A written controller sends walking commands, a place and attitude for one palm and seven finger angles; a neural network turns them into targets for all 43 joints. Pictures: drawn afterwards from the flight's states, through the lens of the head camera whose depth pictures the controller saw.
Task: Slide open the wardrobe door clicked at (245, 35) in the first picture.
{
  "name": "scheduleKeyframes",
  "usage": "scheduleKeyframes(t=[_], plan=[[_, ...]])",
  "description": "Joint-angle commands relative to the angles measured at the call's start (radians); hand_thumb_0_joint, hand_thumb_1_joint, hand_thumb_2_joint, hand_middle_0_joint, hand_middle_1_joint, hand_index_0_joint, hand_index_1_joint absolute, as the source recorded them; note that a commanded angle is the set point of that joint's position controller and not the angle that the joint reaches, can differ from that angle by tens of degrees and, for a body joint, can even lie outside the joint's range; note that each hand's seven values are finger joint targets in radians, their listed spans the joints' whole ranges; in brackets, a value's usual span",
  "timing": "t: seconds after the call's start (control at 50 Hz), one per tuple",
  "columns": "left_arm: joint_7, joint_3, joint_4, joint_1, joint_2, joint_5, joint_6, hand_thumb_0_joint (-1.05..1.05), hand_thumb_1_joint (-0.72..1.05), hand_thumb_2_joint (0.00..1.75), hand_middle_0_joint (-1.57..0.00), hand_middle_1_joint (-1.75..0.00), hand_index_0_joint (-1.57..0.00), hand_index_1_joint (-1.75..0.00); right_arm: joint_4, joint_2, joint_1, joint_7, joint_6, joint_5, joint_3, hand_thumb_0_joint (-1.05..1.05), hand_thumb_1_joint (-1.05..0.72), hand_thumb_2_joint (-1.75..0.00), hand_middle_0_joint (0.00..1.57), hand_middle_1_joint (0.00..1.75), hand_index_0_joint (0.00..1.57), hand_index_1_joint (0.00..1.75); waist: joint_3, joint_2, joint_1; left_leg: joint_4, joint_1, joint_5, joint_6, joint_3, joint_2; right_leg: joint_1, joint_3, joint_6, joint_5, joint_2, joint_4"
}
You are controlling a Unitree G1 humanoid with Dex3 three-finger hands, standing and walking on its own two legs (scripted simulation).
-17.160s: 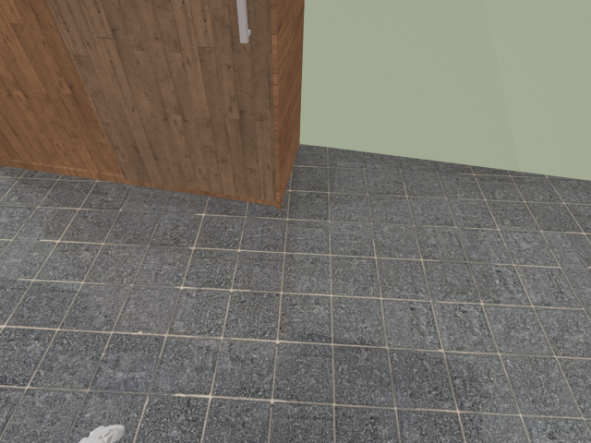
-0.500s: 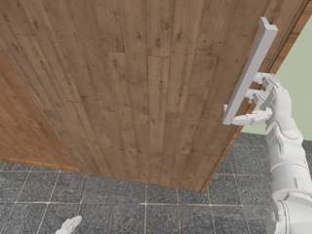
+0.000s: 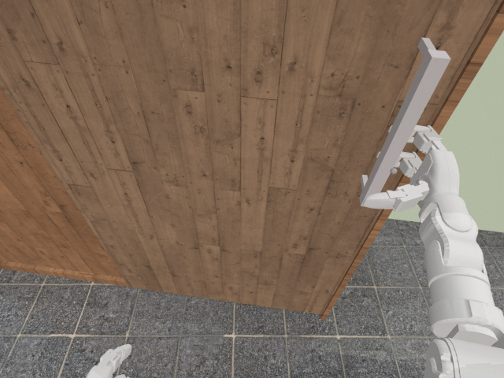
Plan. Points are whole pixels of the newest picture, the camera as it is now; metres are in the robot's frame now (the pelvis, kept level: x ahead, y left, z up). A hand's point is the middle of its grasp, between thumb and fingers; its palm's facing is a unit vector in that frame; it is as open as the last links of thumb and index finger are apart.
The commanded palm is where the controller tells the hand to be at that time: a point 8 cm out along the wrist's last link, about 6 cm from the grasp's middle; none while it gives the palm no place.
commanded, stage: slide the fingers in behind the handle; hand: right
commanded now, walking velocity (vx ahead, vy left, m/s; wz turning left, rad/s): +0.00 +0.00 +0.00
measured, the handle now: (391, 135) +0.46 -0.17 +0.17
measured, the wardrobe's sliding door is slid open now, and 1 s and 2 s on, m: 0.00 0.00 0.00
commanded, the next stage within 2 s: grip the handle and tug to test in 0.84 s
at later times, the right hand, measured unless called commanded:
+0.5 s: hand (384, 172) +0.40 -0.16 +0.15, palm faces +0.05 +1.00 +0.00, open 14.0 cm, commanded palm +0.38 -0.21 +0.15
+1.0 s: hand (378, 168) +0.41 -0.15 +0.15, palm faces +0.05 +1.00 +0.00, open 14.0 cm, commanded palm +0.38 -0.20 +0.15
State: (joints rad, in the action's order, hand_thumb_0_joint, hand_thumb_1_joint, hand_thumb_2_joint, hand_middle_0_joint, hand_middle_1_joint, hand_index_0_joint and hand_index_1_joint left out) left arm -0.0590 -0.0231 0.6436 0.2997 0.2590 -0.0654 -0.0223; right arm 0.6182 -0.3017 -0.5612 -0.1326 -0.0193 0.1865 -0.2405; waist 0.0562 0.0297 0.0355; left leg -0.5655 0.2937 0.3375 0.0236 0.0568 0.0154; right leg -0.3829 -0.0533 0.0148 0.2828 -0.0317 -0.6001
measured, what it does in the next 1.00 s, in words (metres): stands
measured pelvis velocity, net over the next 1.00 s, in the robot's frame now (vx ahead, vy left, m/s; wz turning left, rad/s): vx -0.01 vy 0.00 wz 0.00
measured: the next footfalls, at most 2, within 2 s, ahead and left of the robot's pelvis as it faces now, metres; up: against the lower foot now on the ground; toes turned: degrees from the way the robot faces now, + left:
none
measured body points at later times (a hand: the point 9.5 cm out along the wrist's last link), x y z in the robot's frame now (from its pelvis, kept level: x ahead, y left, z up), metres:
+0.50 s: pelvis -0.01 +0.01 +0.00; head +0.00 +0.01 +0.45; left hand +0.11 +0.26 -0.11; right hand +0.39 -0.21 +0.15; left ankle -0.03 +0.10 -0.73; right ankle +0.01 -0.11 -0.73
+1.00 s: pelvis -0.01 +0.00 +0.00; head +0.00 +0.01 +0.45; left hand +0.09 +0.25 -0.11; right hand +0.40 -0.21 +0.15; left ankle -0.03 +0.10 -0.73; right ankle +0.01 -0.11 -0.73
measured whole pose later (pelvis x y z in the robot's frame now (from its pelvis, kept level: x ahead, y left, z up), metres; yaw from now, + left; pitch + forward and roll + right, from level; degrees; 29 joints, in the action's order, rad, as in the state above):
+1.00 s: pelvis -0.01 +0.00 +0.00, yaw +0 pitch +3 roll +1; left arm -0.05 -0.03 0.67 0.30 0.25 -0.06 -0.03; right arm 0.68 -0.26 -0.62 -0.07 -0.05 0.16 -0.20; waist 0.05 0.03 0.04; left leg -0.56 0.30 0.32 0.02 0.05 0.01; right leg -0.38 -0.05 0.02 0.26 -0.03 -0.59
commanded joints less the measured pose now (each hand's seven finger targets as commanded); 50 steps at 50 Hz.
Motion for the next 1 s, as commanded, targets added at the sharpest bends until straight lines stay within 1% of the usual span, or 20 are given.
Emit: scheduleKeyframes(t=[0.0, 0.06, 0.08, 0.12, 0.18, 0.22, 0.28, 0.32, 0.4, 0.44, 0.46, 0.5, 0.54, 0.6, 0.68, 0.72, 0.8, 0.86, 0.92, 0.98], plan=[[-0.007, 0.044, -0.124, -0.038, 0.131, -0.002, -0.044, 0.00, 0.90, 0.90, -0.20, -0.30, -0.20, -0.30, -0.226, -0.183, -0.455, 0.002, -0.060, 0.014, -0.026, 0.00, 0.50, -0.30, 0.30, 1.20, 0.30, 1.20, 0.270, -0.018, 0.007, 0.071, -0.002, -0.371, -0.005, -0.026, 0.013, 0.218, 0.056, 0.032, -0.264, 0.028, 0.050], [-0.005, 0.044, -0.130, -0.049, 0.125, -0.001, -0.046, 0.00, 0.90, 0.90, -0.20, -0.30, -0.20, -0.30, -0.280, -0.171, -0.434, 0.013, -0.065, 0.012, -0.022, 0.00, 0.50, -0.30, 0.30, 1.20, 0.30, 1.20, 0.307, 0.025, -0.005, 0.067, -0.018, -0.402, -0.001, -0.030, 0.011, 0.253, 0.053, 0.032, -0.303, 0.029, 0.045], [-0.004, 0.044, -0.127, -0.048, 0.124, 0.000, -0.048, 0.00, 0.90, 0.90, -0.20, -0.30, -0.20, -0.30, -0.272, -0.144, -0.444, 0.016, -0.062, 0.015, -0.003, 0.00, 0.50, -0.30, 0.30, 1.20, 0.30, 1.20, 0.284, 0.001, 0.006, 0.072, -0.003, -0.396, -0.004, -0.026, 0.013, 0.249, 0.053, 0.033, -0.295, 0.028, 0.045], [-0.005, 0.047, -0.122, -0.042, 0.132, 0.003, -0.047, 0.00, 0.90, 0.90, -0.20, -0.30, -0.20, -0.30, -0.235, -0.175, -0.404, 0.024, -0.058, 0.019, -0.036, 0.00, 0.50, -0.30, 0.30, 1.20, 0.30, 1.20, 0.265, -0.081, 0.000, 0.079, -0.022, -0.386, -0.009, -0.028, 0.013, 0.214, 0.052, 0.038, -0.269, 0.027, 0.048], [-0.005, 0.040, -0.127, -0.057, 0.125, 0.001, -0.044, 0.00, 0.90, 0.90, -0.20, -0.30, -0.20, -0.30, -0.252, -0.175, -0.429, 0.027, -0.051, 0.011, -0.030, 0.00, 0.50, -0.30, 0.30, 1.20, 0.30, 1.20, 0.260, -0.023, -0.003, 0.082, -0.020, -0.374, -0.009, -0.035, 0.008, 0.208, 0.045, 0.035, -0.244, 0.033, 0.058], [-0.006, 0.042, -0.126, -0.054, 0.130, 0.003, -0.041, 0.00, 0.90, 0.90, -0.20, -0.30, -0.20, -0.30, -0.242, -0.196, -0.410, 0.030, -0.052, 0.011, -0.048, 0.00, 0.50, -0.30, 0.30, 1.20, 0.30, 1.20, 0.263, -0.071, -0.005, 0.086, -0.040, -0.377, -0.012, -0.039, 0.006, 0.194, 0.044, 0.040, -0.241, 0.032, 0.055], [-0.008, 0.037, -0.129, -0.067, 0.120, -0.002, -0.042, 0.00, 0.90, 0.90, -0.20, -0.30, -0.20, -0.30, -0.250, -0.137, -0.480, 0.029, -0.054, 0.008, 0.011, 0.00, 0.50, -0.30, 0.30, 1.20, 0.30, 1.20, 0.243, -0.027, 0.014, 0.093, -0.003, -0.342, -0.012, -0.038, 0.008, 0.210, 0.046, 0.037, -0.213, 0.034, 0.062], [-0.010, 0.039, -0.120, -0.056, 0.127, 0.002, -0.043, 0.00, 0.90, 0.90, -0.20, -0.30, -0.20, -0.30, -0.223, -0.177, -0.475, 0.033, -0.061, 0.011, -0.023, 0.00, 0.50, -0.30, 0.30, 1.20, 0.30, 1.20, 0.235, -0.056, 0.010, 0.100, -0.009, -0.328, -0.014, -0.042, 0.007, 0.195, 0.047, 0.040, -0.200, 0.034, 0.058], [-0.009, 0.037, -0.121, -0.064, 0.118, 0.001, -0.048, 0.00, 0.90, 0.90, -0.20, -0.30, -0.20, -0.30, -0.237, -0.150, -0.520, 0.031, -0.084, 0.000, 0.007, 0.00, 0.50, -0.30, 0.30, 1.20, 0.30, 1.20, 0.275, 0.022, 0.008, 0.089, -0.005, -0.325, -0.006, -0.044, 0.006, 0.222, 0.048, 0.035, -0.206, 0.037, 0.059], [-0.007, 0.041, -0.119, -0.058, 0.122, 0.003, -0.050, 0.00, 0.90, 0.90, -0.20, -0.30, -0.20, -0.30, -0.231, -0.160, -0.481, 0.036, -0.094, 0.003, -0.010, 0.00, 0.50, -0.30, 0.30, 1.20, 0.30, 1.20, 0.305, -0.016, 0.003, 0.083, -0.020, -0.345, -0.006, -0.038, 0.009, 0.233, 0.053, 0.035, -0.231, 0.033, 0.055], [-0.005, 0.040, -0.120, -0.060, 0.120, 0.000, -0.052, 0.00, 0.90, 0.90, -0.20, -0.30, -0.20, -0.30, -0.215, -0.126, -0.475, 0.032, -0.090, 0.007, 0.016, 0.00, 0.50, -0.30, 0.30, 1.20, 0.30, 1.20, 0.280, -0.020, 0.008, 0.087, -0.005, -0.338, -0.007, -0.036, 0.011, 0.229, 0.052, 0.035, -0.222, 0.034, 0.058], [-0.003, 0.039, -0.117, -0.059, 0.123, 0.001, -0.054, 0.00, 0.90, 0.90, -0.20, -0.30, -0.20, -0.30, -0.183, -0.127, -0.465, 0.033, -0.081, 0.010, 0.010, 0.00, 0.50, -0.30, 0.30, 1.20, 0.30, 1.20, 0.255, -0.027, 0.003, 0.092, 0.005, -0.309, -0.008, -0.034, 0.012, 0.207, 0.052, 0.033, -0.191, 0.035, 0.064], [-0.005, 0.039, -0.113, -0.054, 0.131, 0.002, -0.048, 0.00, 0.90, 0.90, -0.20, -0.30, -0.20, -0.30, -0.149, -0.173, -0.463, 0.041, -0.073, 0.005, -0.026, 0.00, 0.50, -0.30, 0.30, 1.20, 0.30, 1.20, 0.232, -0.073, 0.004, 0.100, 0.001, -0.288, -0.013, -0.038, 0.008, 0.175, 0.051, 0.037, -0.168, 0.033, 0.069], [-0.005, 0.039, -0.120, -0.059, 0.123, 0.003, -0.049, 0.00, 0.90, 0.90, -0.20, -0.30, -0.20, -0.30, -0.204, -0.167, -0.507, 0.048, -0.087, -0.004, -0.016, 0.00, 0.50, -0.30, 0.30, 1.20, 0.30, 1.20, 0.263, -0.007, 0.000, 0.094, -0.002, -0.294, -0.006, -0.039, 0.009, 0.207, 0.050, 0.035, -0.186, 0.034, 0.070], [-0.003, 0.039, -0.117, -0.052, 0.124, 0.002, -0.051, 0.00, 0.90, 0.90, -0.20, -0.30, -0.20, -0.30, -0.196, -0.163, -0.484, 0.045, -0.101, 0.001, -0.014, 0.00, 0.50, -0.30, 0.30, 1.20, 0.30, 1.20, 0.256, -0.038, 0.001, 0.094, -0.011, -0.303, -0.007, -0.037, 0.013, 0.198, 0.051, 0.034, -0.190, 0.032, 0.072], [-0.002, 0.042, -0.117, -0.049, 0.124, 0.002, -0.054, 0.00, 0.90, 0.90, -0.20, -0.30, -0.20, -0.30, -0.195, -0.123, -0.481, 0.042, -0.100, -0.001, 0.021, 0.00, 0.50, -0.30, 0.30, 1.20, 0.30, 1.20, 0.253, -0.031, 0.009, 0.093, 0.005, -0.296, -0.006, -0.032, 0.015, 0.213, 0.053, 0.035, -0.198, 0.028, 0.067], [-0.004, 0.041, -0.105, -0.047, 0.124, 0.002, -0.057, 0.00, 0.90, 0.90, -0.20, -0.30, -0.20, -0.30, -0.188, -0.119, -0.547, 0.051, -0.093, -0.005, 0.027, 0.00, 0.50, -0.30, 0.30, 1.20, 0.30, 1.20, 0.239, -0.004, 0.018, 0.098, 0.039, -0.258, -0.004, -0.028, 0.016, 0.221, 0.062, 0.030, -0.170, 0.029, 0.074], [-0.003, 0.044, -0.102, -0.039, 0.127, 0.007, -0.059, 0.00, 0.90, 0.90, -0.20, -0.30, -0.20, -0.30, -0.184, -0.141, -0.541, 0.066, -0.099, -0.009, 0.000, 0.00, 0.50, -0.30, 0.30, 1.20, 0.30, 1.20, 0.286, -0.017, 0.009, 0.090, 0.023, -0.279, -0.003, -0.028, 0.016, 0.237, 0.065, 0.030, -0.201, 0.027, 0.070], [-0.001, 0.043, -0.099, -0.027, 0.131, 0.011, -0.056, 0.00, 0.90, 0.90, -0.20, -0.30, -0.20, -0.30, -0.147, -0.167, -0.499, 0.069, -0.101, -0.011, -0.025, 0.00, 0.50, -0.30, 0.30, 1.20, 0.30, 1.20, 0.274, -0.066, 0.003, 0.090, 0.000, -0.289, -0.005, -0.027, 0.017, 0.206, 0.061, 0.033, -0.204, 0.026, 0.068], [0.002, 0.043, -0.103, -0.036, 0.123, 0.008, -0.056, 0.00, 0.90, 0.90, -0.20, -0.30, -0.20, -0.30, -0.178, -0.128, -0.530, 0.066, -0.107, -0.020, 0.013, 0.00, 0.36, -0.36, 0.32, 1.22, 0.32, 1.22, 0.279, -0.005, 0.008, 0.082, 0.021, -0.306, -0.002, -0.026, 0.017, 0.236, 0.059, 0.029, -0.223, 0.026, 0.067]])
